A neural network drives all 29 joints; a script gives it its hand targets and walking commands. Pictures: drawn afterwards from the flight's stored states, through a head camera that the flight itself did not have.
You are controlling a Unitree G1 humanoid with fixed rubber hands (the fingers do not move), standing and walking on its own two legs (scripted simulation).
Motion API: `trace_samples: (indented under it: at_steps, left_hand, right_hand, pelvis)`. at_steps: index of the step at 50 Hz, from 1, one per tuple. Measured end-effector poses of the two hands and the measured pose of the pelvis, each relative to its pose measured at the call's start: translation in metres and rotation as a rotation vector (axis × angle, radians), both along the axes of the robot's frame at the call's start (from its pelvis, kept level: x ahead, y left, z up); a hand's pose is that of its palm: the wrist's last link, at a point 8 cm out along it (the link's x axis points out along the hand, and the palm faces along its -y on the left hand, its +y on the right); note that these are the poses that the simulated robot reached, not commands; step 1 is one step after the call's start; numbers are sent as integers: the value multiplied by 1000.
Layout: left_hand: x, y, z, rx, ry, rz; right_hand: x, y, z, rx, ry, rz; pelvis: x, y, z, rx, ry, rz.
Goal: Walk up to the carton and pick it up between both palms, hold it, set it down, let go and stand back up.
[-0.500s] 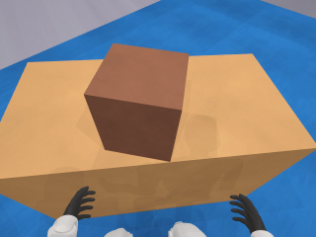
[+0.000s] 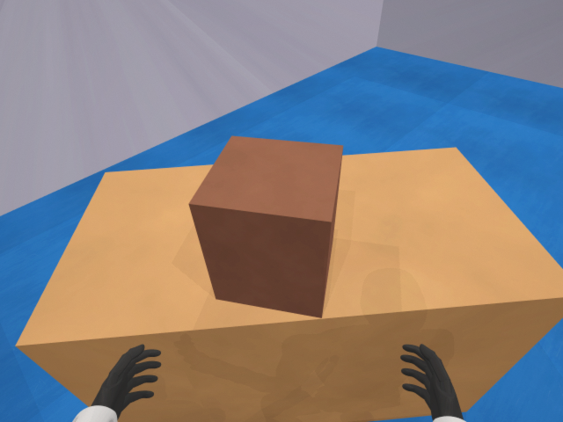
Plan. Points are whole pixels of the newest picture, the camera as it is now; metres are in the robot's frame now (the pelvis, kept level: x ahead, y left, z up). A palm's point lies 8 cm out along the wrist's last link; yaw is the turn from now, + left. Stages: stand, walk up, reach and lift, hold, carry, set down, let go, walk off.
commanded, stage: reach and lift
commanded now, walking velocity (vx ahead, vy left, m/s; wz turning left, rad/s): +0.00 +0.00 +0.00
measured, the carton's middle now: (276, 226) +0.46 +0.00 +0.03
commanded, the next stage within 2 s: none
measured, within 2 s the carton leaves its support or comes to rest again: neither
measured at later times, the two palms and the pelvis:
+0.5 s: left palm (96, 383) +0.21 +0.26 -0.01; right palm (403, 359) +0.20 -0.16 +0.02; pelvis +0.03 +0.01 +0.01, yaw +2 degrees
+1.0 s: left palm (93, 329) +0.26 +0.26 +0.05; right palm (390, 304) +0.27 -0.16 +0.04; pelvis +0.08 +0.03 +0.01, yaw +3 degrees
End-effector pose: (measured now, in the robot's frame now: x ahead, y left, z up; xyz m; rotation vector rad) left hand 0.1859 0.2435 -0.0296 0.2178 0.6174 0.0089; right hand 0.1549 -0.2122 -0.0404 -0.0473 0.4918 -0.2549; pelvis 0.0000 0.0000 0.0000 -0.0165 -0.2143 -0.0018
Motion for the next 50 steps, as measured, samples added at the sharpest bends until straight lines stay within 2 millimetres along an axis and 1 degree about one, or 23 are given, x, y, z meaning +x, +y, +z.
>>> trace_samples:
  at_steps: [3,7,14,19,23,27,34,40,45,50]
  left_hand:
    - [8,0,6,-6,-42,-14]
    - [15,0,12,-39,-87,-17]
    - [25,7,18,-112,-142,9]
    - [25,15,18,-133,-163,14]
    - [21,17,20,-153,-185,8]
    - [19,18,28,-167,-220,-4]
    - [25,27,42,-172,-254,-14]
    - [41,33,51,-184,-256,-12]
    - [58,27,65,-201,-284,-36]
    - [72,20,76,-204,-289,-45]
  right_hand:
    - [10,9,4,3,-19,14]
    - [18,15,11,1,-29,9]
    - [26,27,39,-14,-56,-21]
    - [32,38,50,-10,-55,-41]
    - [40,47,57,5,-78,-64]
    - [50,57,60,22,-108,-84]
    - [69,72,59,39,-122,-101]
    - [92,71,64,29,-141,-99]
    - [107,62,75,17,-181,-102]
    - [114,54,83,20,-200,-97]
  pelvis:
    - [0,-1,0,-2,-14,13]
    - [2,-3,0,1,-21,25]
    - [10,-6,5,6,2,32]
    - [17,-2,8,-4,17,27]
    - [24,4,8,-14,34,32]
    - [32,11,8,-22,49,40]
    - [50,24,9,-34,73,48]
    - [64,32,10,-42,91,52]
    - [73,34,12,-46,105,52]
    - [78,32,14,-43,113,48]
